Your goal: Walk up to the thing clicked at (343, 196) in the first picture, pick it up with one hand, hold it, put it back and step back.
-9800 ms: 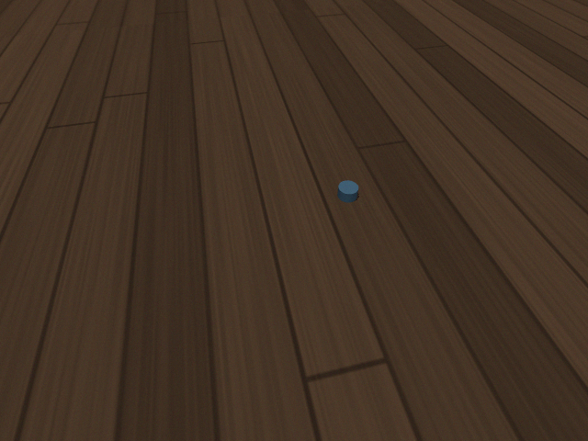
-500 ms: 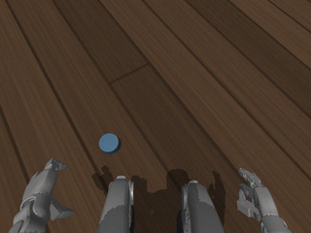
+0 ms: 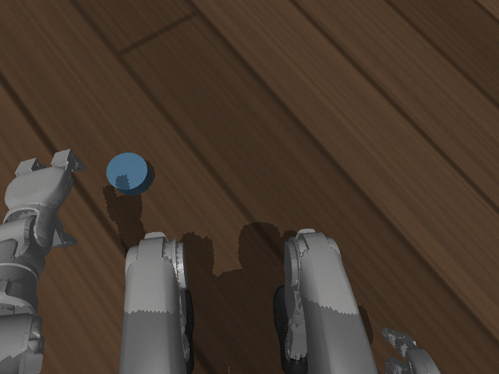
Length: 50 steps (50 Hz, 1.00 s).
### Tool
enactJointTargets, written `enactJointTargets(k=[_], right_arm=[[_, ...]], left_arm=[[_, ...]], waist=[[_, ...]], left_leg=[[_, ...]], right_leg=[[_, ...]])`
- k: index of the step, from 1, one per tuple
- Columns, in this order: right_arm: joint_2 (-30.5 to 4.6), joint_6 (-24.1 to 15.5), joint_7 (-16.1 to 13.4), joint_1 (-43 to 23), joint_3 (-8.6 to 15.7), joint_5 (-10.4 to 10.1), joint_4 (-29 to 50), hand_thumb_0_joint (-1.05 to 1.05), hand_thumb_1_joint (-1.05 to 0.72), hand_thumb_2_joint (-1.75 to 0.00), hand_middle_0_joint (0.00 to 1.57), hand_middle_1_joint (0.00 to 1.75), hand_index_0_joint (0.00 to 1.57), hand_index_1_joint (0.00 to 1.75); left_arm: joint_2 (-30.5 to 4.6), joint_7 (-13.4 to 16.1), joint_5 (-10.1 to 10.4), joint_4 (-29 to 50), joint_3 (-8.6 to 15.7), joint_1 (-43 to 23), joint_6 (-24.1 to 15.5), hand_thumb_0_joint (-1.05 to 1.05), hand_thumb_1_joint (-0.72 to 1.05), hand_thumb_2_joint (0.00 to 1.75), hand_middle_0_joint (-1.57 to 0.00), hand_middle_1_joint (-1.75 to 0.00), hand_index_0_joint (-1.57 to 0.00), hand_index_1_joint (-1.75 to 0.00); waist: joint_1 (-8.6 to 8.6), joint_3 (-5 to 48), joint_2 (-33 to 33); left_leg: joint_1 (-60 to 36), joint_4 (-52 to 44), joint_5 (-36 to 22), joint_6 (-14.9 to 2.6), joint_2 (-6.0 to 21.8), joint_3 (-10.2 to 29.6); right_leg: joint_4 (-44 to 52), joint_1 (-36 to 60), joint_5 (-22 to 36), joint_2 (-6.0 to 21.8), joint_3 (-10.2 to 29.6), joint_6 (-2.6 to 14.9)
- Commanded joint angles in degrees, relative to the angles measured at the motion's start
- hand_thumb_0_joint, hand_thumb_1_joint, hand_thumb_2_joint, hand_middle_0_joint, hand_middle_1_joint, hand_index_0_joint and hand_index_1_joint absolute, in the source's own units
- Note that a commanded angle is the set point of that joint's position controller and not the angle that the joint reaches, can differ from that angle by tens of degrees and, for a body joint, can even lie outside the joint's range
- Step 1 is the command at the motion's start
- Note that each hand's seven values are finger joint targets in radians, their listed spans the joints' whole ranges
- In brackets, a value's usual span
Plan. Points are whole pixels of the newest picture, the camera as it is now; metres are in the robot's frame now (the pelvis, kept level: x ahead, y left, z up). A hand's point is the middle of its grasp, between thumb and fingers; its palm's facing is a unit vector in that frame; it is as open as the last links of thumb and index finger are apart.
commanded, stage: rise first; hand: left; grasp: from above
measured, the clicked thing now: (130, 174) +0.51 +0.29 -0.38
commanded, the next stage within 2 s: none
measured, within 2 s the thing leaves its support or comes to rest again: neither
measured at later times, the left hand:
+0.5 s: hand (81, 190) +0.42 +0.33 -0.22, palm faces -0.46 -0.06 -0.89, open 14.2 cm
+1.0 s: hand (94, 182) +0.45 +0.32 -0.25, palm faces -0.46 -0.07 -0.89, open 14.2 cm
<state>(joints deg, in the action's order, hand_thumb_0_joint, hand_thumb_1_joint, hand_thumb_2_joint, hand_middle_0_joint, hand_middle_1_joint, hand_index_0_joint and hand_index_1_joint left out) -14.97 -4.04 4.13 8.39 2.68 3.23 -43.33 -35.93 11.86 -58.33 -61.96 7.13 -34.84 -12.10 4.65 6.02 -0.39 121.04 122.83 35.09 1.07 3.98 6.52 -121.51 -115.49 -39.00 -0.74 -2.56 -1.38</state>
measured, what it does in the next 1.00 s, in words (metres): lowers itself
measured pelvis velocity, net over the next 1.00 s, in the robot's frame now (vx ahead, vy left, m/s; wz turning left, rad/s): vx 0.01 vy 0.00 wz -0.07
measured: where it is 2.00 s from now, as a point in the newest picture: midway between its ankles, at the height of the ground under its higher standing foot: (236, 346)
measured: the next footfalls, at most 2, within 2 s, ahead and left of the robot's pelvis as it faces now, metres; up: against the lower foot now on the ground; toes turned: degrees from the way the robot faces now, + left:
none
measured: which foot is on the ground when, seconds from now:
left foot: down 0.00-1.00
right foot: down 0.00-1.00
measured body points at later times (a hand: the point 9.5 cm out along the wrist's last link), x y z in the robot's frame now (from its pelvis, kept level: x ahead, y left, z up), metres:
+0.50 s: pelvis +0.00 +0.01 -0.06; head +0.23 +0.07 +0.33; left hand +0.44 +0.33 -0.16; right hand +0.09 -0.27 -0.17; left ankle +0.10 +0.14 -0.37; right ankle +0.10 -0.13 -0.37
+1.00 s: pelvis +0.01 +0.00 -0.08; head +0.26 +0.06 +0.29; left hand +0.47 +0.32 -0.20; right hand +0.07 -0.27 -0.19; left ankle +0.10 +0.14 -0.37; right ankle +0.10 -0.13 -0.37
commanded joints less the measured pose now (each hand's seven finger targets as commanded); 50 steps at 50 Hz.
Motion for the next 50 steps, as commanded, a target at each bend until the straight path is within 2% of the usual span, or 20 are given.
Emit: enactJointTargets(k=[1, 2, 4, 7, 11, 12, 13, 15, 18, 21, 24, 28, 29, 31, 32, 38, 40, 46, 49, 50], right_arm=[[-12.28, 0.09, -0.56, 6.88, 3.37, 0.37, 2.93, 0.0, -0.89, -0.9, 0.2, 0.3, 0.2, 0.3], [-11.98, 0.22, -0.44, 7.16, 2.97, 0.7, 2.48, 0.0, -0.9, -0.9, 0.2, 0.3, 0.2, 0.3], [-12.49, 0.54, -0.33, 7.5, 2.97, 1.07, 1.86, 0.0, -0.89, -0.9, 0.2, 0.3, 0.2, 0.3], [-12.91, 1.0, 0.08, 8.31, 2.71, 1.85, 1.04, 0.0, -0.9, -0.9, 0.2, 0.3, 0.2, 0.3], [-12.59, 1.59, 0.62, 8.27, 2.23, 2.72, 0.63, 0.0, -0.9, -0.9, 0.2, 0.3, 0.2, 0.3], [-12.51, 1.45, 0.76, 7.46, 2.26, 2.86, 1.52, 0.0, -0.9, -0.9, 0.2, 0.3, 0.2, 0.3], [-12.81, 1.67, 0.81, 8.85, 2.2, 3.16, -0.18, 0.0, -0.9, -0.9, 0.2, 0.3, 0.2, 0.3], [-12.94, 1.75, 0.95, 8.66, 2.19, 3.43, -0.16, 0.0, -0.9, -0.9, 0.2, 0.3, 0.2, 0.3], [-12.93, 1.94, 1.22, 8.06, 1.93, 3.76, -0.11, 0.0, -0.9, -0.9, 0.2, 0.3, 0.2, 0.3], [-13.11, 2.03, 1.48, 8.34, 1.53, 4.32, -0.22, 0.0, -0.9, -0.9, 0.2, 0.3, 0.2, 0.3], [-13.27, 1.86, 1.56, 7.68, 1.1, 4.59, 0.1, 0.0, -0.9, -0.9, 0.2, 0.3, 0.2, 0.3], [-13.13, 1.62, 1.79, 7.78, 0.5, 5.08, -0.17, 0.0, -0.9, -0.9, 0.2, 0.3, 0.2, 0.3], [-13.17, 1.59, 1.78, 7.61, 0.42, 5.03, -0.15, 0.0, -0.9, -0.9, 0.2, 0.3, 0.2, 0.3], [-13.38, 1.45, 1.89, 7.97, 0.07, 5.36, -0.16, 0.0, -0.9, -0.9, 0.2, 0.3, 0.2, 0.3], [-13.36, 1.46, 1.91, 7.62, 0.26, 5.24, -0.29, 0.0, -0.9, -0.9, 0.2, 0.3, 0.2, 0.3], [-13.59, 1.43, 2.02, 7.99, -0.45, 5.57, -0.07, 0.0, -0.9, -0.9, 0.2, 0.3, 0.2, 0.3], [-13.28, 1.46, 2.09, 7.81, -0.48, 5.53, 0.14, 0.0, -0.9, -0.9, 0.2, 0.3, 0.2, 0.3], [-13.89, 1.88, 2.28, 8.23, -1.18, 6.0, 0.09, 0.0, -0.9, -0.9, 0.2, 0.3, 0.2, 0.3], [-13.93, 1.96, 2.56, 8.05, -1.38, 6.02, 0.15, 0.0, -0.9, -0.9, 0.2, 0.3, 0.2, 0.3], [-14.12, 1.98, 2.52, 7.98, -1.43, 6.04, 0.14, 0.0, -0.9, -0.9, 0.2, 0.3, 0.2, 0.3]], left_arm=[[-19.59, 4.42, -2.84, 6.15, 4.14, -17.8, -1.87, 0.0, -0.57, 1.05, -0.05, -1.02, -0.05, -1.03], [-18.38, 4.85, -3.56, 4.06, 3.3, -17.86, -2.05, 0.0, -0.57, 1.04, -0.05, -1.02, -0.05, -1.02], [-21.02, 5.73, -5.28, 4.77, 4.25, -20.98, -2.75, 0.0, -0.58, 1.06, -0.05, -1.0, -0.04, -1.01], [-19.5, 6.61, -7.4, -0.68, 2.97, -20.09, -2.85, 0.0, -0.57, 1.05, -0.06, -0.99, -0.05, -1.0], [-22.07, 7.68, -9.63, -2.16, 3.46, -22.97, -3.39, 0.0, -0.57, 1.04, -0.06, -0.99, -0.05, -1.0], [-20.64, 7.71, -9.86, -0.87, 2.52, -23.67, -3.51, 0.0, -0.57, 1.04, -0.06, -0.99, -0.05, -1.0], [-21.69, 7.92, -10.65, -4.01, 3.03, -23.0, -3.34, 0.0, -0.55, 1.02, -0.06, -1.01, -0.06, -1.01], [-21.36, 8.21, -11.51, -4.39, 2.41, -24.17, -3.66, 0.0, -0.55, 1.01, -0.06, -1.01, -0.06, -1.0], [-22.16, 9.26, -12.89, -4.54, 2.69, -25.63, -4.23, 0.0, -0.55, 1.01, -0.06, -1.01, -0.06, -1.0], [-21.83, 10.4, -13.38, -5.71, 2.66, -26.85, -4.5, 0.0, -0.54, 1.0, -0.06, -1.02, -0.06, -1.01], [-22.73, 11.65, -13.61, -6.91, 3.55, -28.07, -4.27, 0.0, -0.56, 1.02, -0.06, -1.01, -0.06, -1.01], [-22.15, 12.56, -13.81, -7.7, 2.65, -30.45, -3.72, 0.0, -0.56, 1.02, -0.06, -1.02, -0.06, -1.02], [-22.69, 12.87, -13.6, -8.76, 3.24, -29.24, -3.29, 0.0, -0.56, 1.02, -0.06, -1.02, -0.06, -1.01], [-23.37, 12.93, -13.63, -8.3, 3.12, -30.49, -3.09, 0.0, -0.57, 1.02, -0.06, -1.02, -0.05, -1.02], [-23.15, 12.81, -13.45, -9.13, 2.9, -29.64, -2.8, 0.0, -0.56, 1.01, -0.06, -1.02, -0.06, -1.02], [-24.65, 12.22, -12.85, -9.18, 3.14, -30.35, -2.6, 0.0, -0.56, 1.01, -0.05, -1.03, -0.06, -1.02], [-24.85, 12.25, -12.32, -8.8, 4.09, -28.88, -2.68, 0.0, -0.56, 1.01, -0.06, -1.03, -0.06, -1.02], [-25.31, 12.23, -12.5, -8.75, 4.0, -29.27, -2.86, 0.0, -0.56, 1.01, -0.06, -1.03, -0.06, -1.02], [-25.77, 12.33, -12.22, -10.11, 4.53, -28.05, -2.92, 0.0, -0.56, 1.0, -0.05, -1.04, -0.06, -1.03], [-25.74, 12.42, -12.24, -9.61, 4.38, -28.79, -3.07, 0.0, -0.57, 1.02, -0.05, -1.02, -0.06, -1.02]], waist=[[-0.25, 34.79, -9.29], [0.73, 34.0, -8.71], [0.04, 36.03, -11.18], [1.5, 33.54, -10.55], [1.42, 34.16, -10.12], [1.25, 35.23, -10.87], [2.03, 34.67, -10.75], [2.54, 34.43, -11.14], [2.08, 34.65, -13.05], [3.38, 34.62, -12.14], [3.11, 34.76, -13.56], [4.27, 34.7, -14.05], [3.48, 34.12, -13.8], [4.52, 34.58, -13.41], [4.03, 34.61, -13.34], [5.01, 34.34, -11.99], [4.05, 34.72, -13.4], [5.07, 35.39, -13.57], [4.45, 33.28, -13.42], [4.86, 33.1, -13.69]], left_leg=[[-26.76, -12.11, 2.5, -2.15, -2.43, -3.96], [-26.66, -11.17, 1.96, -2.2, -2.31, -3.82], [-27.31, -10.24, 0.51, -1.91, -2.36, -3.69], [-26.41, -9.11, 0.1, -1.9, -2.21, -3.16], [-22.41, -6.15, -1.22, -2.29, -2.56, -4.7], [-23.98, -5.79, -2.53, -2.22, -2.53, -4.73], [-23.23, -5.13, -2.25, -2.27, -2.44, -4.6], [-23.14, -4.54, -1.97, -2.19, -2.38, -4.16], [-23.65, -4.07, -2.27, -1.89, -2.21, -3.57], [-22.58, -2.24, -4.55, -2.12, -2.22, -3.87], [-23.46, -2.07, -4.38, -1.9, -2.1, -3.54], [-21.92, -0.7, -4.77, -1.96, -2.03, -3.59], [-21.91, -0.69, -4.79, -2.06, -1.99, -3.86], [-20.9, 0.09, -4.71, -2.16, -1.9, -3.71], [-21.04, 0.2, -4.55, -2.16, -1.88, -3.76], [-17.88, 2.14, -5.04, -2.56, -1.71, -3.78], [-18.76, 1.69, -4.99, -2.28, -1.79, -3.71], [-19.15, 3.53, -8.06, -2.35, -1.59, -3.47], [-17.47, 3.13, -6.29, -2.36, -1.62, -3.39], [-17.7, 3.13, -5.78, -2.27, -1.62, -3.17]], right_leg=[[13.71, 10.15, 0.59, -1.71, -3.85, 3.52], [13.14, 9.24, 1.37, -1.68, -4.06, 3.45], [11.0, 8.25, 2.81, -1.66, -4.31, 3.71], [9.52, 5.77, 3.32, -1.59, -5.16, 3.64], [9.01, 7.48, 4.13, -2.03, -4.84, 3.55], [8.8, 7.27, 5.47, -2.0, -4.88, 3.56], [8.23, 6.8, 5.38, -2.08, -5.14, 3.49], [7.3, 5.51, 5.44, -2.15, -5.44, 3.52], [5.48, 3.69, 5.75, -2.26, -5.99, 3.75], [5.0, 4.2, 8.15, -2.41, -6.17, 3.38], [4.03, 2.97, 7.78, -2.39, -6.42, 3.43], [3.02, 2.6, 8.63, -2.69, -6.66, 3.44], [3.24, 2.79, 8.66, -2.57, -6.43, 3.38], [3.05, 3.35, 8.84, -2.73, -6.69, 3.21], [2.83, 3.1, 8.64, -2.74, -6.55, 3.31], [2.62, 5.17, 9.89, -2.92, -6.45, 2.78], [1.98, 4.86, 9.39, -2.88, -6.62, 3.02], [1.12, 5.81, 12.86, -3.16, -6.87, 2.74], [0.8, 4.8, 11.08, -3.22, -7.05, 2.93], [0.63, 4.16, 10.54, -3.18, -7.26, 3.01]])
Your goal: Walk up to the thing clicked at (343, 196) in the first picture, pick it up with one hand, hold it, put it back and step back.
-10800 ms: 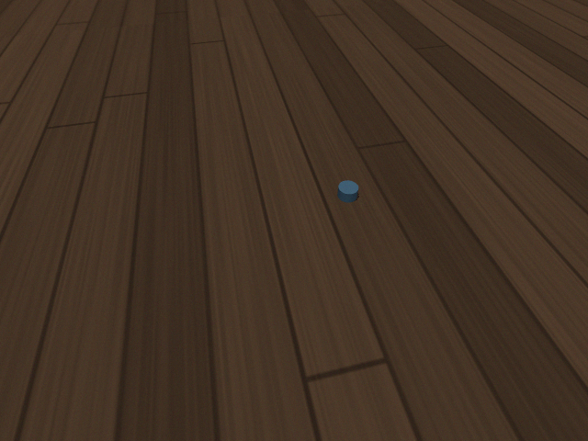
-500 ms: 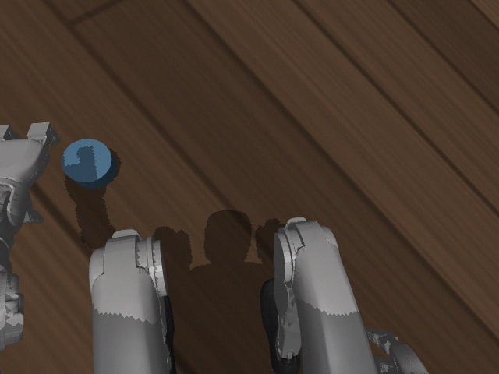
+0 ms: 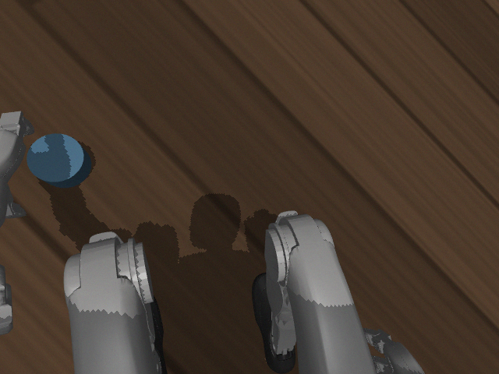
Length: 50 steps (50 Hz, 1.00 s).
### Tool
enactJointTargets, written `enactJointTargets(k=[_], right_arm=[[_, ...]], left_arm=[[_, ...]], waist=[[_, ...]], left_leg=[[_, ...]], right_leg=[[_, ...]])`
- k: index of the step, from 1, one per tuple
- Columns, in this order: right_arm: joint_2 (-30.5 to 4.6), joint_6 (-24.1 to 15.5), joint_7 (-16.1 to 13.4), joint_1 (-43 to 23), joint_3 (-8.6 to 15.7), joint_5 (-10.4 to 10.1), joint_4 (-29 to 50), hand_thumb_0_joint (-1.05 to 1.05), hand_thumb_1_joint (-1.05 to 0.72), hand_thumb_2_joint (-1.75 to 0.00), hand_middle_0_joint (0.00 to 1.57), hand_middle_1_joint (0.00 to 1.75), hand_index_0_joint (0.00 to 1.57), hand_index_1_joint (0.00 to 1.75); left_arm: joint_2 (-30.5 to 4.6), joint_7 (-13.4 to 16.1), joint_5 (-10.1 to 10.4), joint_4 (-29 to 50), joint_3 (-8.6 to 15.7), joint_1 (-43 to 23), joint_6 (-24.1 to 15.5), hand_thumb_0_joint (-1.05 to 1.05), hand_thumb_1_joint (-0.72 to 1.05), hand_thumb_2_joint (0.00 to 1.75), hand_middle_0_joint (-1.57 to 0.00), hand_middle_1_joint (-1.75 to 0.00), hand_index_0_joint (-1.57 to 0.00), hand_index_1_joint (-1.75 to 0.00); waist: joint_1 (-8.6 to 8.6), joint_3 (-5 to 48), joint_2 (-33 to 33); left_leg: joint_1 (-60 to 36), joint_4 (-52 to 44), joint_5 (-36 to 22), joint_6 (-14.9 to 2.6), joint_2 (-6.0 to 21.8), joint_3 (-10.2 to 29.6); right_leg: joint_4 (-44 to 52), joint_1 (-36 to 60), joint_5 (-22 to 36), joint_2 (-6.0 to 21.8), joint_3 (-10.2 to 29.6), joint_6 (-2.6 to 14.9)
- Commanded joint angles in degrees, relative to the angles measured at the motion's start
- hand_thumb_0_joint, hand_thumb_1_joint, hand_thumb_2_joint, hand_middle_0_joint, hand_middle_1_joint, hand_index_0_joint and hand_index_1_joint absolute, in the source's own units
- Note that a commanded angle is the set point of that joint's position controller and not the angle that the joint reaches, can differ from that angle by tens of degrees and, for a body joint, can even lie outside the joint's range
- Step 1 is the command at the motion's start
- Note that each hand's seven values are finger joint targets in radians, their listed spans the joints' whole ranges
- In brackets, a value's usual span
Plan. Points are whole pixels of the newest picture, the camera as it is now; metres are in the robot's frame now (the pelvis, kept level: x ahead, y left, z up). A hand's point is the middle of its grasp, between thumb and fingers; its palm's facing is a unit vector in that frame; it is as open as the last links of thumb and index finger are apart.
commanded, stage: rise first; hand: left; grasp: from above
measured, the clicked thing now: (61, 161) +0.48 +0.32 -0.30
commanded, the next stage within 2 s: approach in 1.74 s
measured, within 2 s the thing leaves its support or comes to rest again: neither
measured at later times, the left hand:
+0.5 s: hand (13, 175) +0.42 +0.34 -0.19, palm faces -0.45 -0.10 -0.89, open 14.2 cm
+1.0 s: hand (11, 168) +0.44 +0.35 -0.19, palm faces -0.44 -0.10 -0.89, open 14.2 cm
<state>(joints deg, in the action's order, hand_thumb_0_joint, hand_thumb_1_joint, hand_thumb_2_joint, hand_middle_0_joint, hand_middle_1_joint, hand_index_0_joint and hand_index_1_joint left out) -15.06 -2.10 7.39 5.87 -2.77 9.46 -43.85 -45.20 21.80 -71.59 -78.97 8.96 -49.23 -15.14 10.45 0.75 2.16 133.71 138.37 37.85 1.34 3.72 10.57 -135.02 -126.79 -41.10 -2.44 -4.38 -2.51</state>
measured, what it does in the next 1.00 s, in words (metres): stands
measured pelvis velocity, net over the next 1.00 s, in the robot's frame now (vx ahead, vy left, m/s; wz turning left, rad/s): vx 0.00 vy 0.00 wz -0.03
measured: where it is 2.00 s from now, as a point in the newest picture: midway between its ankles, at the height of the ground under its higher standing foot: (215, 349)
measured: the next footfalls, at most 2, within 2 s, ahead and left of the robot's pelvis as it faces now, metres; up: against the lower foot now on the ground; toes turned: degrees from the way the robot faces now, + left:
none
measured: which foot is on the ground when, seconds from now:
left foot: down 0.00-1.00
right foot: down 0.00-1.00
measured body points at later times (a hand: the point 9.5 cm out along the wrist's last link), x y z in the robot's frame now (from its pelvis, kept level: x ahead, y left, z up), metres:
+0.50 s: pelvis +0.00 +0.00 -0.01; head +0.24 +0.09 +0.36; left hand +0.44 +0.35 -0.14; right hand +0.08 -0.27 -0.11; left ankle +0.08 +0.14 -0.29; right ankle +0.09 -0.12 -0.29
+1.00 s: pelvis +0.00 +0.00 -0.01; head +0.25 +0.10 +0.35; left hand +0.46 +0.35 -0.14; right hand +0.06 -0.27 -0.11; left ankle +0.08 +0.14 -0.29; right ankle +0.09 -0.12 -0.29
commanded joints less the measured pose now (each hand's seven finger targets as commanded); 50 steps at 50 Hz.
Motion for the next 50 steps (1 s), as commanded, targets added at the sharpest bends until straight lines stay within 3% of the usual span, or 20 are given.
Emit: enactJointTargets(k=[1, 11, 12, 22, 24, 25, 35, 38, 40, 45, 47, 48, 50], right_arm=[[-14.12, 0.04, -0.67, 10.46, 3.73, 0.0, 0.91, 0.0, -0.9, -0.9, 0.2, 0.3, 0.2, 0.3], [-14.7, -0.02, -0.49, 10.73, 3.11, 0.47, 0.77, 0.0, -0.9, -0.9, 0.2, 0.3, 0.2, 0.3], [-14.67, -0.06, -0.44, 10.72, 2.87, 0.75, 0.8, 0.0, -0.91, -0.9, 0.2, 0.3, 0.2, 0.3], [-15.04, -0.53, -0.39, 10.37, 2.13, 1.11, 0.71, 0.0, -0.9, -0.9, 0.2, 0.3, 0.2, 0.3], [-14.96, -0.69, -0.39, 10.17, 1.79, 1.3, 0.61, 0.0, -0.9, -0.9, 0.2, 0.3, 0.2, 0.3], [-15.31, -0.8, -0.39, 10.12, 1.73, 1.18, 0.78, 0.0, -0.9, -0.9, 0.2, 0.3, 0.2, 0.3], [-15.57, -0.92, -0.2, 10.29, 1.02, 1.57, 1.14, 0.0, -0.9, -0.9, 0.2, 0.3, 0.2, 0.3], [-15.73, -1.03, -0.21, 10.28, 1.01, 1.44, 1.12, 0.0, -0.9, -0.9, 0.2, 0.3, 0.2, 0.3], [-15.81, -1.05, -0.14, 10.56, 0.7, 1.5, 1.48, 0.0, -0.9, -0.9, 0.2, 0.3, 0.2, 0.3], [-15.98, -1.01, -0.06, 10.89, 0.35, 1.88, 1.15, 0.0, -0.9, -0.9, 0.2, 0.3, 0.2, 0.3], [-15.99, -0.93, -0.05, 10.68, 0.37, 1.75, 0.96, 0.0, -0.9, -0.9, 0.2, 0.3, 0.2, 0.3], [-16.26, -0.96, 0.02, 11.0, 0.24, 1.89, 1.34, 0.0, -0.9, -0.9, 0.2, 0.3, 0.2, 0.3], [-15.92, -1.0, 0.12, 10.61, 0.24, 1.92, 1.31, 0.0, -0.9, -0.9, 0.2, 0.3, 0.2, 0.3]], left_arm=[[-16.79, 2.48, 0.85, 7.49, 2.49, -14.87, -0.24, 0.0, -0.56, 1.01, -0.06, -1.03, -0.06, -1.02], [-17.3, 3.38, 0.63, 6.72, 2.39, -16.08, -0.68, 0.0, -0.55, 1.0, -0.06, -1.03, -0.06, -1.03], [-17.51, 3.51, 0.41, 6.46, 2.62, -15.79, -0.7, 0.0, -0.61, 1.08, -0.06, -0.99, -0.03, -1.02], [-18.32, 4.08, -0.07, 3.28, 1.9, -17.11, -0.26, 0.0, -0.57, 1.02, -0.06, -1.03, -0.06, -1.03], [-17.85, 3.96, -0.22, 3.26, 1.21, -17.42, -0.14, 0.0, -0.58, 1.03, -0.06, -1.03, -0.06, -1.03], [-19.18, 4.05, 0.02, 3.53, 1.9, -18.46, -0.32, 0.0, -0.57, 1.02, -0.06, -1.03, -0.06, -1.03], [-20.77, 3.92, -0.4, 3.0, 2.46, -17.83, -0.15, 0.0, -0.58, 1.03, -0.06, -1.03, -0.06, -1.03], [-19.99, 3.62, -0.15, 2.57, 1.55, -18.98, -0.16, 0.0, -0.58, 1.03, -0.06, -1.03, -0.05, -1.03], [-21.46, 3.74, -0.37, 2.85, 2.16, -18.61, -0.38, 0.0, -0.58, 1.02, -0.06, -1.03, -0.06, -1.04], [-21.25, 3.88, -0.5, 2.82, 2.26, -18.78, -0.25, 0.0, -0.57, 1.02, -0.06, -1.04, -0.06, -1.04], [-22.56, 3.66, -0.6, 3.27, 2.61, -19.26, -0.29, 0.0, -0.58, 1.03, -0.06, -1.03, -0.06, -1.04], [-22.88, 3.59, -0.54, 2.87, 2.79, -19.25, -0.3, 0.0, -0.57, 1.02, -0.06, -1.03, -0.06, -1.04], [-21.39, 3.25, -0.69, 2.45, 1.83, -18.26, -0.01, 0.0, -0.58, 1.03, -0.06, -1.04, -0.05, -1.04]], waist=[[-0.61, 38.2, -16.93], [0.53, 37.94, -17.17], [0.32, 38.21, -18.03], [1.7, 35.92, -16.8], [1.76, 36.14, -17.36], [1.77, 36.36, -17.97], [1.82, 36.19, -19.11], [2.58, 35.26, -18.96], [2.52, 35.31, -19.4], [2.98, 35.99, -20.26], [2.42, 36.89, -20.76], [3.05, 36.23, -20.91], [2.52, 35.64, -21.9]], left_leg=[[-30.32, -12.13, -8.38, -2.56, -1.36, -7.21], [-29.61, -11.33, -8.29, -2.51, -1.42, -6.81], [-30.19, -11.48, -8.55, -2.37, -1.46, -6.81], [-27.84, -10.35, -6.88, -2.62, -1.45, -6.59], [-28.65, -10.43, -7.22, -2.5, -1.38, -6.37], [-28.84, -10.54, -7.29, -2.42, -1.37, -6.2], [-28.77, -10.21, -7.54, -2.32, -1.45, -6.11], [-29.39, -10.23, -7.08, -2.23, -1.24, -5.64], [-28.62, -10.08, -7.46, -2.26, -1.32, -5.67], [-29.83, -9.55, -9.61, -2.22, -1.27, -5.65], [-29.9, -9.51, -9.53, -2.17, -1.19, -5.63], [-29.93, -9.42, -9.76, -2.2, -1.2, -5.49], [-31.52, -10.17, -9.69, -1.9, -1.17, -5.28]], right_leg=[[14.02, 15.72, 12.64, -1.53, -5.47, 4.1], [13.36, 15.2, 12.82, -1.64, -5.91, 3.98], [13.18, 15.45, 13.04, -1.66, -5.99, 4.03], [13.44, 14.81, 11.88, -1.76, -6.07, 3.84], [13.12, 14.48, 12.28, -1.97, -6.23, 3.94], [12.76, 14.25, 12.23, -1.91, -6.43, 4.0], [12.24, 14.93, 12.71, -2.01, -6.6, 3.95], [12.15, 13.34, 12.19, -2.1, -7.07, 4.01], [12.04, 14.41, 12.75, -2.04, -6.93, 3.95], [11.77, 14.97, 14.89, -1.94, -7.12, 3.65], [11.71, 14.89, 14.84, -2.09, -6.94, 3.76], [11.38, 14.74, 14.95, -1.95, -7.2, 3.73], [11.01, 13.47, 14.5, -2.02, -7.43, 4.03]])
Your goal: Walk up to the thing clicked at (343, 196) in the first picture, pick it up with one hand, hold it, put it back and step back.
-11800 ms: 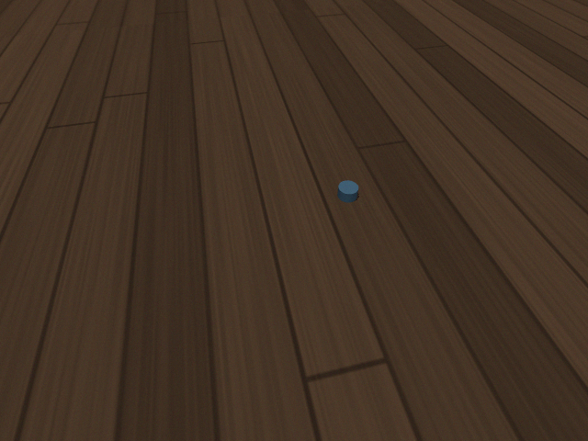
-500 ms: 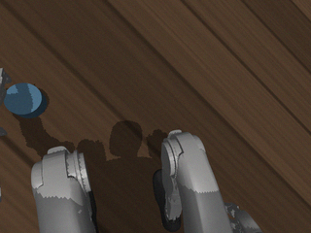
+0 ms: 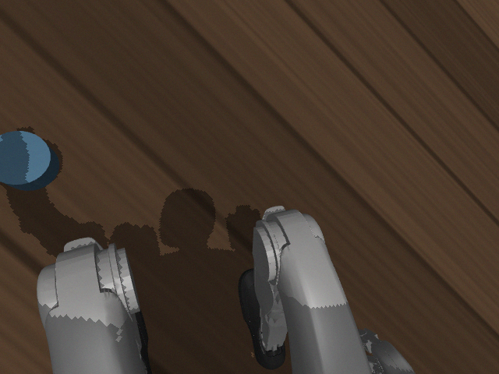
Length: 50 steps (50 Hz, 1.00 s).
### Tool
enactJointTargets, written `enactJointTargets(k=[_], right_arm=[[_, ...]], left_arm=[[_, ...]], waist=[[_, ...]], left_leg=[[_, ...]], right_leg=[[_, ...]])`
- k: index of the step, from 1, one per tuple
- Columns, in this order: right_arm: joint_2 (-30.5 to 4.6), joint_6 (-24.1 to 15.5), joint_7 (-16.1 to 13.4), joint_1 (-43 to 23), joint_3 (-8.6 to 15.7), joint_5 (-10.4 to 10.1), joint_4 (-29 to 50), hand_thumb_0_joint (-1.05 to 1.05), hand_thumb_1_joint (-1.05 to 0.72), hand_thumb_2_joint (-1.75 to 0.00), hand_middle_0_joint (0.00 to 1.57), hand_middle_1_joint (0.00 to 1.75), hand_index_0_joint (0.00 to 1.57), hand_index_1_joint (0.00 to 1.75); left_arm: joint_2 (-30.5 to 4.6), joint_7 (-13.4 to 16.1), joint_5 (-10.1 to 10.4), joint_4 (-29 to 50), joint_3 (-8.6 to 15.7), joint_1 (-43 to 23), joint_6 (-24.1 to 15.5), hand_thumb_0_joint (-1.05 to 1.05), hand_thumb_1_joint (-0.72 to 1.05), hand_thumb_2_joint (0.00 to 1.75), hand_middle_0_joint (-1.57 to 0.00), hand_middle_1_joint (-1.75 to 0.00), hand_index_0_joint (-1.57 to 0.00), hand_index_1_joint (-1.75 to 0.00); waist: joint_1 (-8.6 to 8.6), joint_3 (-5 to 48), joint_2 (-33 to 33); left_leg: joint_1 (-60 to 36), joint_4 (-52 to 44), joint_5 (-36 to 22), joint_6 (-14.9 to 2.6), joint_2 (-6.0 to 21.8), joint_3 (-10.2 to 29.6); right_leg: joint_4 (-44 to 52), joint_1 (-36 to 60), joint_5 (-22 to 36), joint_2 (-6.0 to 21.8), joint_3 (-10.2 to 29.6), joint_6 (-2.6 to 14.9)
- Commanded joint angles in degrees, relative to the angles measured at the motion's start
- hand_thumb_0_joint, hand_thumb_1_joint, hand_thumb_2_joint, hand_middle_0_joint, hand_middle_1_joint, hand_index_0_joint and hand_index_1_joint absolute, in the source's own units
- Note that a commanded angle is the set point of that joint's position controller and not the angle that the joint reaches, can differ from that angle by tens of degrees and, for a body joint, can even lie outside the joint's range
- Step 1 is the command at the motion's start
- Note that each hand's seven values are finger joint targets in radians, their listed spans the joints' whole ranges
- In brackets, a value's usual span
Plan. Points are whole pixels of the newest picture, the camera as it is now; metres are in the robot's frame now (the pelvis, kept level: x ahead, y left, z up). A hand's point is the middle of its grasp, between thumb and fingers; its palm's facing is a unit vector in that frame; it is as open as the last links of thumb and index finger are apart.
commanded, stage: rise first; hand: left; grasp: from above
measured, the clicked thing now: (24, 161) +0.47 +0.33 -0.28
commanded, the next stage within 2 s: approach in 0.74 s
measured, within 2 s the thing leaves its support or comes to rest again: neither
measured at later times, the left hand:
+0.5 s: hand out of the picture +0.43 +0.36 -0.17, palm faces -0.44 -0.11 -0.89, open 14.2 cm
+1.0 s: hand out of the picture +0.42 +0.36 -0.17, palm faces -0.46 -0.08 -0.88, open 14.1 cm
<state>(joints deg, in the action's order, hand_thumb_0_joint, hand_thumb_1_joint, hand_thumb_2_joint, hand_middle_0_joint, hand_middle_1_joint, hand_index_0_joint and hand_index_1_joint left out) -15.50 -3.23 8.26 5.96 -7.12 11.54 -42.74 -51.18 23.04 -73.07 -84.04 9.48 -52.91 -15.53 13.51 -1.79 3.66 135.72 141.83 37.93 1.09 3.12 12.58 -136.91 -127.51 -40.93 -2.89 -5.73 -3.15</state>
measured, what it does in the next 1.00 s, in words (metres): stands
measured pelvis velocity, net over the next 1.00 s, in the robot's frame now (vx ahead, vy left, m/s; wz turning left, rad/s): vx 0.00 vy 0.00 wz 0.01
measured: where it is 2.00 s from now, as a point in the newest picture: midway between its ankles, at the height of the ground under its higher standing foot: (203, 351)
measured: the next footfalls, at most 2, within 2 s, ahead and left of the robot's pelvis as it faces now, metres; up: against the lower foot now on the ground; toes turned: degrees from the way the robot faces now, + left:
none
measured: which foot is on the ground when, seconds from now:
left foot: down 0.00-1.00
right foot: down 0.00-1.00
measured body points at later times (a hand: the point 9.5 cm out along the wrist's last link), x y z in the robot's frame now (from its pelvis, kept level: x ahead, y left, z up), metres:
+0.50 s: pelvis +0.00 +0.00 +0.00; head +0.24 +0.09 +0.37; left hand +0.45 +0.36 -0.12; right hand +0.07 -0.27 -0.10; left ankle +0.07 +0.14 -0.28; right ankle +0.10 -0.13 -0.28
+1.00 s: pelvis +0.00 +0.00 +0.00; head +0.23 +0.10 +0.37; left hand +0.44 +0.36 -0.12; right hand +0.08 -0.26 -0.09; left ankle +0.07 +0.14 -0.28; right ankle +0.10 -0.13 -0.28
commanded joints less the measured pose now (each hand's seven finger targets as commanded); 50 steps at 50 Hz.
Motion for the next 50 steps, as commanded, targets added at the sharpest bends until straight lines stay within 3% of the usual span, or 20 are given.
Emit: enactJointTargets(k=[1, 9, 10, 14, 17, 20, 22, 25, 26, 27, 29, 31, 33, 35, 41, 42, 46, 47, 50], right_arm=[[-15.65, 0.21, -0.75, 10.3, 4.7, -0.31, 0.42, 0.0, -0.9, -0.9, 0.2, 0.3, 0.2, 0.3], [-15.64, 0.36, -0.62, 10.92, 4.54, -0.72, 0.68, 0.0, -0.9, -0.9, 0.2, 0.3, 0.2, 0.3], [-15.65, 0.42, -0.61, 11.09, 4.38, -0.67, 0.54, 0.0, -0.9, -0.9, 0.2, 0.3, 0.2, 0.3], [-15.84, 0.5, -0.55, 10.86, 4.17, -0.64, 1.05, 0.0, -0.9, -0.9, 0.2, 0.3, 0.2, 0.3], [-16.02, 0.57, -0.71, 10.68, 4.09, -0.47, 1.13, 0.0, -0.9, -0.9, 0.2, 0.3, 0.2, 0.3], [-15.71, 0.53, -0.65, 10.52, 4.09, -0.67, 1.08, 0.0, -0.9, -0.9, 0.2, 0.3, 0.2, 0.3], [-15.84, 0.7, -0.7, 10.42, 3.96, -0.61, 1.09, 0.0, -0.9, -0.9, 0.2, 0.3, 0.2, 0.3], [-15.29, 0.83, -0.63, 10.56, 3.94, -0.55, 0.91, 0.0, -0.9, -0.9, 0.2, 0.3, 0.2, 0.3], [-15.56, 0.82, -0.68, 11.21, 3.88, -0.35, 0.79, 0.0, -0.9, -0.9, 0.2, 0.3, 0.2, 0.3], [-15.53, 0.88, -0.75, 10.86, 3.9, -0.37, 0.76, 0.0, -0.9, -0.9, 0.2, 0.3, 0.2, 0.3], [-15.67, 0.88, -0.79, 10.4, 4.22, -0.67, 0.97, 0.0, -0.9, -0.9, 0.2, 0.3, 0.2, 0.3], [-15.41, 0.88, -0.62, 10.85, 4.15, -0.77, 0.86, 0.0, -0.91, -0.9, 0.2, 0.3, 0.2, 0.3], [-15.82, 0.85, -0.64, 10.92, 4.4, -0.93, 1.1, 0.0, -0.9, -0.9, 0.2, 0.3, 0.2, 0.3], [-15.86, 1.11, -0.64, 10.42, 4.24, -0.81, 1.25, 0.0, -0.9, -0.9, 0.2, 0.3, 0.2, 0.3], [-15.58, 1.25, -0.62, 10.32, 4.13, -1.04, 1.28, 0.0, -0.9, -0.9, 0.2, 0.3, 0.2, 0.3], [-15.7, 1.17, -0.71, 10.18, 4.29, -1.34, 1.37, 0.0, -0.91, -0.9, 0.2, 0.3, 0.2, 0.3], [-15.46, 0.72, -0.75, 10.93, 4.62, -1.4, 0.94, 0.0, -0.9, -0.9, 0.2, 0.3, 0.2, 0.3], [-15.49, 0.61, -0.89, 10.8, 4.76, -1.55, 0.79, 0.0, -0.9, -0.9, 0.2, 0.3, 0.2, 0.3], [-15.6, -0.12, -0.88, 11.76, 4.81, -1.67, 0.64, 0.0, -0.9, -0.9, 0.2, 0.3, 0.2, 0.3]], left_arm=[[-16.4, 1.92, 1.09, 8.21, 1.9, -15.44, 0.22, 0.0, -0.58, 1.02, -0.06, -1.04, -0.06, -1.04], [-15.39, 0.59, 1.65, 7.92, 0.33, -15.86, 0.23, 0.0, -0.57, 1.02, -0.06, -1.04, -0.06, -1.05], [-16.2, 0.62, 1.79, 8.87, 1.4, -15.49, 0.17, 0.0, -0.57, 1.02, -0.07, -1.04, -0.06, -1.04], [-15.72, 0.46, 1.89, 8.21, 0.89, -15.93, -0.13, 0.0, -0.58, 1.03, -0.06, -1.04, -0.06, -1.04], [-17.97, 0.69, 1.78, 9.72, 2.68, -16.39, -0.6, 0.0, -0.58, 1.03, -0.06, -1.03, -0.06, -1.03], [-17.22, 0.52, 1.43, 9.91, 1.73, -16.99, -0.6, 0.0, -0.59, 1.03, -0.07, -1.03, -0.06, -1.04], [-18.18, 0.71, 1.8, 9.19, 2.6, -16.28, -0.58, 0.0, -0.58, 1.03, -0.06, -1.03, -0.06, -1.04], [-16.63, 0.25, 1.55, 7.96, 1.08, -15.15, -0.16, 0.0, -0.58, 1.03, -0.07, -1.04, -0.06, -1.05], [-17.56, 0.3, 1.72, 9.5, 1.94, -16.57, -0.23, 0.0, -0.58, 1.03, -0.07, -1.04, -0.06, -1.04], [-17.7, 0.3, 1.88, 9.34, 2.16, -15.72, -0.18, 0.0, -0.58, 1.03, -0.07, -1.04, -0.06, -1.04], [-16.92, -0.04, 2.18, 9.26, 1.49, -15.21, -0.02, 0.0, -0.57, 1.02, -0.06, -1.04, -0.06, -1.05], [-15.23, -0.53, 1.83, 8.26, -0.14, -15.32, 0.23, 0.0, -0.57, 1.01, -0.07, -1.04, -0.07, -1.05], [-16.64, -0.35, 2.17, 9.31, 1.42, -15.13, 0.18, 0.0, -0.57, 1.01, -0.07, -1.04, -0.07, -1.04], [-16.94, -0.59, 1.58, 10.49, 1.26, -15.9, -0.01, 0.0, -0.57, 1.02, -0.07, -1.04, -0.06, -1.04], [-16.12, -0.29, 1.29, 9.07, 0.88, -15.23, -0.13, 0.0, -0.58, 1.02, -0.07, -1.03, -0.06, -1.04], [-16.19, -0.24, 1.88, 10.05, 0.92, -16.4, -0.32, 0.0, -0.61, 1.1, -0.08, -0.99, -0.04, -1.03], [-11.91, -0.18, 1.67, 9.84, -2.26, -17.42, -0.39, 0.0, -0.55, 1.0, -0.07, -1.07, -0.07, -1.06], [-11.67, 0.02, 1.74, 11.54, -2.77, -19.18, -0.56, 0.0, -0.54, 1.0, -0.07, -1.07, -0.07, -1.07], [-8.17, 0.82, 2.04, 11.34, -5.08, -22.58, -0.3, 0.0, -0.54, 1.0, -0.07, -1.08, -0.08, -1.07]], waist=[[-0.71, 39.08, -23.76], [0.33, 37.83, -21.32], [-0.4, 37.91, -21.23], [0.43, 36.87, -21.07], [-0.45, 38.65, -21.75], [-0.09, 38.89, -22.16], [-0.36, 39.81, -21.45], [-0.08, 37.86, -19.75], [0.23, 38.27, -20.09], [-0.78, 39.46, -20.76], [-0.86, 39.26, -21.07], [0.27, 37.52, -20.85], [-0.6, 38.22, -21.68], [-0.76, 39.95, -23.58], [-0.53, 37.78, -22.74], [-0.7, 38.11, -21.79], [1.18, 37.03, -21.78], [0.94, 38.38, -22.41], [3.28, 37.31, -22.11]], left_leg=[[-33.16, -13.78, -9.13, -1.66, -0.59, -7.36], [-31.22, -13.02, -9.09, -2.03, -0.6, -7.31], [-31.39, -13.27, -9.66, -2.02, -0.73, -7.5], [-30.95, -13.6, -8.49, -2.01, -0.72, -7.19], [-31.31, -13.46, -8.07, -1.93, -0.79, -7.43], [-32.08, -13.5, -8.46, -1.87, -0.65, -7.29], [-31.19, -12.79, -9.36, -2.12, -0.74, -7.48], [-28.65, -12.7, -8.34, -2.42, -0.73, -7.97], [-28.86, -12.96, -8.46, -2.35, -0.83, -7.87], [-29.74, -13.05, -8.68, -2.2, -0.75, -7.85], [-30.77, -13.24, -8.45, -2.18, -0.76, -7.71], [-30.01, -13.44, -8.11, -2.12, -0.78, -7.5], [-31.75, -14.25, -8.4, -1.85, -0.9, -7.18], [-33.13, -14.43, -9.38, -1.68, -0.86, -7.13], [-31.84, -14.35, -8.38, -1.84, -0.99, -7.54], [-31.6, -14.43, -7.89, -1.92, -0.94, -7.4], [-31.57, -14.67, -6.38, -1.8, -1.03, -7.37], [-32.36, -14.57, -6.69, -1.7, -0.86, -7.33], [-32.6, -14.84, -6.43, -1.6, -0.74, -6.84]], right_leg=[[13.16, 14.22, 13.77, -1.64, -6.04, 4.7], [13.91, 15.28, 14.38, -1.67, -5.79, 4.32], [13.99, 16.08, 14.68, -1.6, -5.73, 4.3], [14.07, 15.45, 13.63, -1.57, -6.15, 4.33], [14.12, 16.26, 13.1, -1.5, -5.95, 4.31], [13.88, 15.42, 13.45, -1.64, -6.03, 4.48], [14.01, 16.58, 14.57, -1.65, -5.76, 4.18], [15.28, 17.7, 14.05, -1.83, -4.92, 3.94], [15.15, 18.17, 14.08, -1.69, -5.23, 3.89], [14.93, 18.21, 14.14, -1.71, -5.21, 4.0], [14.8, 16.78, 13.69, -1.65, -5.48, 4.19], [14.71, 16.21, 13.58, -1.77, -5.57, 4.33], [13.95, 15.54, 13.29, -1.48, -6.16, 4.5], [13.57, 15.65, 14.14, -1.59, -6.24, 4.61], [14.26, 15.08, 13.46, -1.63, -5.81, 4.58], [14.32, 14.47, 12.9, -1.53, -5.95, 4.59], [14.98, 14.02, 11.86, -1.48, -5.96, 4.55], [15.09, 13.78, 12.24, -1.57, -5.9, 4.54], [15.22, 12.56, 12.34, -1.36, -6.43, 4.46]])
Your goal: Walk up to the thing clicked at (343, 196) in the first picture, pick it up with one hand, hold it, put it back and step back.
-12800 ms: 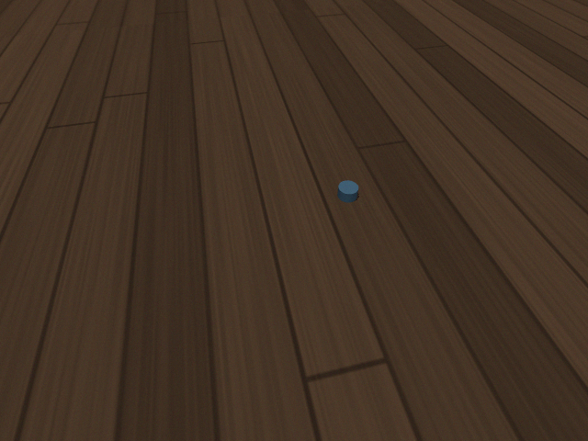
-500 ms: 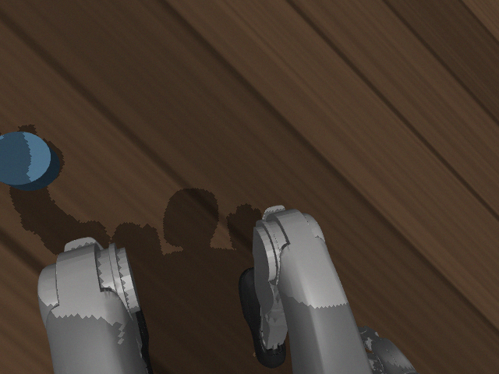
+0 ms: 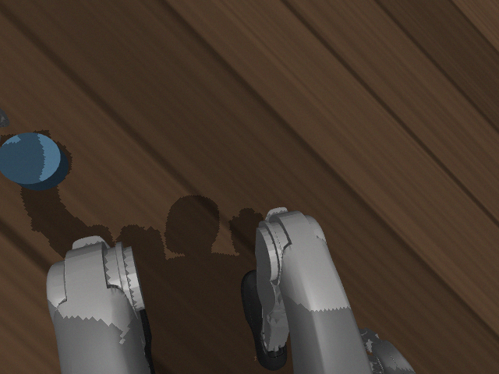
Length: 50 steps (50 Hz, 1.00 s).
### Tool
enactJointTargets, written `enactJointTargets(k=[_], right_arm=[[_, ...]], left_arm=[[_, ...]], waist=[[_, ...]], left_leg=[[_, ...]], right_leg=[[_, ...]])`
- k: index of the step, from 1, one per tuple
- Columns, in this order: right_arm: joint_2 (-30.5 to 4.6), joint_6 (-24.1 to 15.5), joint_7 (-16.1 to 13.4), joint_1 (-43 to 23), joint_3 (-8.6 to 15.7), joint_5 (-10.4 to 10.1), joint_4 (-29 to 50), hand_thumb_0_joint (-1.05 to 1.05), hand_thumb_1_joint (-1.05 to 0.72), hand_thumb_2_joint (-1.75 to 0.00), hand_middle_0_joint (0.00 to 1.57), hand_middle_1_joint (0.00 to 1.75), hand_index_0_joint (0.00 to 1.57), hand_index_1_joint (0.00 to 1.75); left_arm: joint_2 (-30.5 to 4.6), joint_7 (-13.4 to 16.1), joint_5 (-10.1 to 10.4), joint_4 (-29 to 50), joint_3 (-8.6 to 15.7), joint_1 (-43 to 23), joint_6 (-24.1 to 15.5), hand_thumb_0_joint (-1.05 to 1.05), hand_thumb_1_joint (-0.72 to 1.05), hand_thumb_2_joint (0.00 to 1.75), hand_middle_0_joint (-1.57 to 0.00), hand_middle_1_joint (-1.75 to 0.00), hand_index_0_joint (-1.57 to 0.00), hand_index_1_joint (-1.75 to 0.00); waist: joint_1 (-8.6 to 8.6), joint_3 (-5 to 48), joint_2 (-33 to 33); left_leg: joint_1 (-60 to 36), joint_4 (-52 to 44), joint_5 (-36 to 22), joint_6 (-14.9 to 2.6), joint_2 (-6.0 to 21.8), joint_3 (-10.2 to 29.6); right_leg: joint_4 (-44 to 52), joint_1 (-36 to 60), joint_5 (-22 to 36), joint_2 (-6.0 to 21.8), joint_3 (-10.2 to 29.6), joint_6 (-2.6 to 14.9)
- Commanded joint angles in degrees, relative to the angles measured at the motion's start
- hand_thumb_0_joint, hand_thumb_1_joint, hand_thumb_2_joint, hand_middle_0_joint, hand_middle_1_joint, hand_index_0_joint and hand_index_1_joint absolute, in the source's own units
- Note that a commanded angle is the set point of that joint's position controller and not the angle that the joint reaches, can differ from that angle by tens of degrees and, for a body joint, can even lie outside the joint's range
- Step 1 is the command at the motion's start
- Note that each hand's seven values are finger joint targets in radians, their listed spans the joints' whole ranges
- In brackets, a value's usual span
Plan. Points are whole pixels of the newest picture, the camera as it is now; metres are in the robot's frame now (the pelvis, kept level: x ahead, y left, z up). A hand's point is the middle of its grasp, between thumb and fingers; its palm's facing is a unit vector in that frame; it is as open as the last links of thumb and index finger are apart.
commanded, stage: approach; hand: left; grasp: from above
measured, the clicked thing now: (35, 162) +0.48 +0.32 -0.29
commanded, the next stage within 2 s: close in in 0.42 s
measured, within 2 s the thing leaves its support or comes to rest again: neither
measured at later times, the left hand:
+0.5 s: hand (12, 149) +0.47 +0.32 -0.18, palm faces -0.48 -0.11 -0.87, open 14.1 cm
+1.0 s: hand (21, 162) +0.45 +0.32 -0.21, palm faces -0.45 -0.11 -0.89, open 13.8 cm
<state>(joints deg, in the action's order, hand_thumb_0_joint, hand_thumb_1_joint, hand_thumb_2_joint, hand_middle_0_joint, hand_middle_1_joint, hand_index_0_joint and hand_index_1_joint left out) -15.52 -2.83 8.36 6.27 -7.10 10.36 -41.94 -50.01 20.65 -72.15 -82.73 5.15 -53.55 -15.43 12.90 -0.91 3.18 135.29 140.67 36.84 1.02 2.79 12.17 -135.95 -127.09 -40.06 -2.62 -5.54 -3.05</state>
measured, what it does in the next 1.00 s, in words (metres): stands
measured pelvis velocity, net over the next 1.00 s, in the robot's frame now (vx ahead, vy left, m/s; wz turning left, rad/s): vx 0.00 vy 0.00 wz -0.03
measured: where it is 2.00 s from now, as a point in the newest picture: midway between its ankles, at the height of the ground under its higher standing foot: (205, 350)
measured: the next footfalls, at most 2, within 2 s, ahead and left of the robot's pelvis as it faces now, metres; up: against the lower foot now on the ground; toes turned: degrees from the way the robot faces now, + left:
none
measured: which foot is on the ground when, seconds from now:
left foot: down 0.00-1.00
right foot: down 0.00-1.00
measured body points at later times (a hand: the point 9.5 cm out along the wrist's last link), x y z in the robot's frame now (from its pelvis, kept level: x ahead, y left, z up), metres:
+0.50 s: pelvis +0.00 +0.00 +0.00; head +0.25 +0.07 +0.36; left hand +0.49 +0.32 -0.13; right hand +0.03 -0.26 -0.10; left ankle +0.08 +0.14 -0.28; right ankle +0.10 -0.13 -0.28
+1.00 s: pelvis +0.00 +0.00 -0.01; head +0.25 +0.10 +0.35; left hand +0.47 +0.32 -0.16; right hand +0.08 -0.27 -0.09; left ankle +0.08 +0.14 -0.28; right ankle +0.10 -0.13 -0.28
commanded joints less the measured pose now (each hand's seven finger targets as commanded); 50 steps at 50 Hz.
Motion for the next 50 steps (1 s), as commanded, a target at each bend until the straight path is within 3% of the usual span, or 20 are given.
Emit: enactJointTargets(k=[1, 3, 8, 10, 13, 17, 22, 24, 27, 28, 29, 30, 31, 36, 37, 41, 45, 48, 49, 50], right_arm=[[-15.72, -0.75, -1.03, 11.65, 4.72, -0.47, -0.32, 0.0, -0.9, -0.9, 0.2, 0.3, 0.2, 0.3], [-15.77, -1.11, -1.23, 12.07, 4.46, -0.45, -0.52, 0.0, -0.9, -0.9, 0.2, 0.3, 0.2, 0.3], [-15.58, -1.56, -1.11, 12.62, 3.0, 0.3, -0.01, 0.0, -0.9, -0.9, 0.2, 0.3, 0.2, 0.3], [-15.66, -1.62, -1.03, 12.6, 2.5, 0.36, 0.47, 0.0, -0.9, -0.9, 0.2, 0.3, 0.2, 0.3], [-15.84, -1.79, -0.84, 12.16, 1.83, 0.21, 1.57, 0.0, -0.9, -0.9, 0.2, 0.3, 0.2, 0.3], [-15.67, -1.41, -0.52, 11.47, 1.68, -0.59, 2.54, 0.0, -0.9, -0.9, 0.2, 0.3, 0.2, 0.3], [-15.7, -0.64, -0.67, 11.94, 1.51, -0.96, 2.7, 0.0, -0.9, -0.9, 0.2, 0.3, 0.2, 0.3], [-15.83, -0.55, -0.79, 12.5, 1.74, -0.77, 2.49, 0.0, -0.9, -0.89, 0.2, 0.3, 0.2, 0.3], [-16.13, -0.4, -0.99, 13.1, 2.69, -0.92, 1.91, 0.0, -0.9, -0.9, 0.2, 0.3, 0.2, 0.3], [-16.36, -0.44, -0.91, 13.56, 2.84, -0.96, 1.86, 0.0, -0.9, -0.9, 0.2, 0.3, 0.2, 0.3], [-16.03, -0.31, -0.83, 13.59, 2.84, -0.91, 1.83, 0.0, -0.9, -0.9, 0.2, 0.3, 0.2, 0.3], [-16.14, -0.43, -0.82, 13.66, 3.02, -0.89, 1.52, 0.0, -0.9, -0.9, 0.2, 0.3, 0.2, 0.3], [-16.23, -0.5, -0.7, 13.91, 2.95, -0.66, 1.46, 0.0, -0.9, -0.9, 0.2, 0.3, 0.2, 0.3], [-16.47, -1.0, -0.51, 13.53, 2.32, 0.11, 0.88, 0.0, -0.9, -0.9, 0.2, 0.3, 0.2, 0.3], [-16.5, -1.21, -0.45, 13.12, 2.3, 0.22, 0.83, 0.0, -0.9, -0.9, 0.2, 0.3, 0.2, 0.3], [-16.85, -2.03, -0.33, 11.84, 1.89, 1.12, 0.94, 0.0, -0.89, -0.9, 0.2, 0.3, 0.2, 0.3], [-17.27, -3.1, 0.28, 11.19, 0.84, 1.97, 1.2, 0.0, -0.89, -0.9, 0.2, 0.3, 0.2, 0.3], [-17.98, -4.03, 0.23, 10.18, 0.09, 2.47, 1.94, 0.0, -0.89, -0.9, 0.2, 0.3, 0.2, 0.3], [-17.9, -4.25, 0.32, 9.93, -0.21, 2.75, 1.73, 0.0, -0.89, -0.9, 0.2, 0.3, 0.2, 0.3], [-18.28, -4.62, 0.55, 10.01, -0.42, 3.14, 1.87, 0.0, -0.89, -0.9, 0.2, 0.3, 0.2, 0.3]], left_arm=[[-8.45, 3.52, 0.87, 7.27, -1.59, -22.18, 0.02, 0.0, -0.55, 1.01, -0.07, -1.07, -0.07, -1.07], [-8.87, 4.54, 0.46, 8.0, -1.77, -25.37, 0.32, 0.0, -0.55, 1.01, -0.07, -1.08, -0.07, -1.07], [-12.01, 7.77, -1.32, 3.56, 0.48, -27.22, 3.96, 0.0, -0.54, 0.99, -0.07, -1.09, -0.08, -1.07], [-14.22, 8.45, -1.45, 0.92, 2.04, -25.84, 5.95, 0.0, -0.54, 0.99, -0.07, -1.08, -0.08, -1.07], [-14.06, 7.65, -0.2, -1.46, 1.93, -23.87, 8.72, 0.0, -0.56, 1.01, -0.07, -1.06, -0.07, -1.06], [-15.82, 4.65, 2.61, -0.78, 2.71, -18.94, 10.6, 0.0, -0.57, 1.01, -0.07, -1.05, -0.07, -1.05], [-17.0, 0.31, 5.22, 3.44, 2.87, -17.79, 8.58, 0.0, -0.55, 0.99, -0.07, -1.06, -0.08, -1.05], [-15.34, -0.8, 5.56, 6.14, 2.31, -17.99, 6.66, 0.0, -0.55, 0.99, -0.07, -1.06, -0.08, -1.05], [-15.63, -1.48, 4.62, 11.7, 2.62, -19.61, 3.53, 0.0, -0.56, 0.98, -0.06, -1.06, -0.08, -1.04], [-14.92, -1.33, 4.01, 11.24, 2.17, -19.11, 2.92, 0.0, -0.57, 0.98, -0.06, -1.05, -0.07, -1.04], [-13.71, -0.86, 4.08, 11.9, 1.72, -19.72, 2.08, 0.0, -0.57, 0.99, -0.06, -1.04, -0.07, -1.03], [-11.14, -0.56, 3.85, 9.36, 0.23, -18.8, 1.63, 0.0, -0.57, 1.0, -0.07, -1.04, -0.07, -1.04], [-10.82, 0.04, 3.64, 8.9, -0.1, -20.11, 0.93, 0.0, -0.56, 1.01, -0.07, -1.04, -0.07, -1.04], [-13.09, 3.89, 1.04, 6.21, 0.78, -21.32, -0.3, 0.0, -0.51, 1.14, -0.1, -1.11, -0.1, -1.11], [-11.88, 4.53, 0.68, 3.77, 0.13, -20.64, -0.13, 0.0, -0.51, 1.13, -0.1, -1.11, -0.1, -1.11], [-13.54, 7.54, -1.61, 1.19, 1.35, -20.55, 0.71, 0.0, -0.51, 1.08, -0.09, -1.06, -0.08, -1.07], [-12.89, 9.86, -1.66, -4.0, 1.14, -22.33, 2.04, 0.0, -0.53, 1.04, -0.07, -1.02, -0.06, -1.03], [-16.85, 11.31, -1.68, -4.49, 2.74, -22.66, 2.38, 0.0, -0.51, 1.04, -0.08, -1.04, -0.07, -1.04], [-16.15, 11.52, -1.86, -5.52, 2.26, -21.61, 2.73, 0.0, -0.52, 1.04, -0.08, -1.03, -0.07, -1.03], [-16.72, 11.84, -1.87, -6.6, 2.75, -21.86, 2.94, 0.0, -0.5, 1.02, -0.07, -1.05, -0.08, -1.04]], waist=[[4.49, 35.46, -20.84], [4.56, 36.3, -21.69], [4.51, 38.78, -23.85], [3.48, 38.04, -23.67], [3.53, 37.4, -22.85], [1.7, 40.13, -19.4], [2.37, 38.78, -16.27], [3.18, 37.76, -16.54], [2.62, 39.31, -21.01], [3.36, 37.91, -21.61], [3.44, 38.62, -21.71], [4.47, 36.16, -20.7], [5.28, 35.19, -20.23], [4.26, 36.11, -22.69], [4.61, 34.57, -22.53], [4.5, 34.21, -24.9], [6.88, 31.37, -21.77], [6.07, 33.09, -22.8], [5.7, 33.8, -23.4], [6.98, 32.1, -23.07]], left_leg=[[-31.6, -13.42, -4.67, -1.57, -0.34, -6.31], [-31.87, -13.54, -4.45, -1.48, -0.34, -6.39], [-31.8, -12.68, -7.75, -1.7, -0.34, -7.33], [-30.31, -12.92, -7.59, -1.94, -0.47, -7.96], [-29.15, -12.87, -7.31, -2.31, -0.53, -8.01], [-26.07, -12.3, -8.52, -2.97, -0.4, -8.33], [-22.57, -11.55, -7.55, -3.32, -0.37, -7.75], [-24.05, -11.92, -6.66, -2.97, -0.49, -7.35], [-28.74, -12.17, -6.73, -1.97, -0.38, -6.72], [-29.39, -11.9, -7.08, -1.78, -0.51, -6.81], [-29.85, -12.06, -6.97, -1.81, -0.41, -6.63], [-29.65, -11.76, -6.79, -1.7, -0.41, -6.37], [-29.17, -11.7, -6.3, -1.75, -0.38, -6.11], [-31.88, -11.96, -8.57, -1.45, -0.19, -6.0], [-32.13, -11.9, -8.31, -1.42, -0.1, -5.94], [-32.83, -12.52, -7.4, -1.07, -0.08, -6.04], [-29.68, -11.25, -7.3, -1.61, -0.05, -5.7], [-29.98, -10.87, -6.99, -1.73, 0.07, -5.79], [-30.51, -10.94, -7.33, -1.54, 0.12, -5.86], [-29.77, -10.5, -7.09, -1.65, 0.18, -5.72]], right_leg=[[14.21, 11.23, 10.92, -1.69, -6.7, 4.4], [14.34, 11.25, 10.65, -1.78, -6.51, 4.55], [13.82, 13.59, 14.34, -2.0, -5.93, 4.38], [14.04, 14.48, 14.14, -1.98, -5.41, 4.38], [13.78, 15.72, 14.0, -2.09, -5.26, 4.45], [14.27, 21.43, 15.03, -2.54, -4.09, 3.94], [14.66, 23.58, 13.8, -2.71, -3.65, 3.55], [15.0, 22.34, 12.9, -2.5, -4.81, 3.78], [14.11, 19.23, 12.25, -2.42, -5.62, 4.49], [14.03, 18.4, 12.57, -2.16, -5.92, 4.6], [14.01, 18.41, 12.83, -2.25, -6.02, 4.39], [13.84, 16.38, 12.6, -2.19, -6.49, 4.5], [14.1, 15.86, 12.21, -2.21, -6.77, 4.46], [13.13, 15.48, 14.28, -2.21, -7.25, 4.34], [12.7, 13.93, 13.9, -2.17, -7.54, 4.42], [11.99, 13.41, 13.16, -2.25, -7.95, 4.54], [11.7, 13.02, 13.81, -2.42, -8.17, 4.14], [12.08, 14.8, 13.66, -2.58, -7.89, 4.08], [11.4, 14.68, 13.66, -2.54, -8.07, 4.22], [11.08, 14.68, 13.69, -2.6, -8.31, 4.07]])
